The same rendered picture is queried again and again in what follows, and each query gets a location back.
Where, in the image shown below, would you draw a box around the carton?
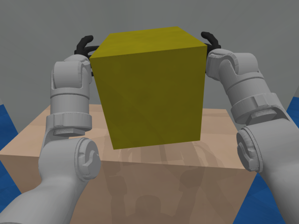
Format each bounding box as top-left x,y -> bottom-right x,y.
89,26 -> 207,150

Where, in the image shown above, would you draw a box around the robot left upper arm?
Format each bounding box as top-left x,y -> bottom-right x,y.
0,137 -> 101,224

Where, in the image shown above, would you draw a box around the robot left hand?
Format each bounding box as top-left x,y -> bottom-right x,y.
74,35 -> 99,77

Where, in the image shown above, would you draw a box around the robot right forearm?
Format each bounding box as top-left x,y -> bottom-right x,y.
206,49 -> 299,131

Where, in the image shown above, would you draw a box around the robot right hand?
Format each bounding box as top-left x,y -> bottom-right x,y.
201,32 -> 221,73

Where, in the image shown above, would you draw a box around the pedestal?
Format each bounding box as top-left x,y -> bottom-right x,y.
0,104 -> 257,224

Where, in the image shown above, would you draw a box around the robot left forearm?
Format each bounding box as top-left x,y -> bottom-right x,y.
38,54 -> 92,173

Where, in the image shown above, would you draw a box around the robot right upper arm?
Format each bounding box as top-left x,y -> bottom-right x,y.
236,118 -> 299,224

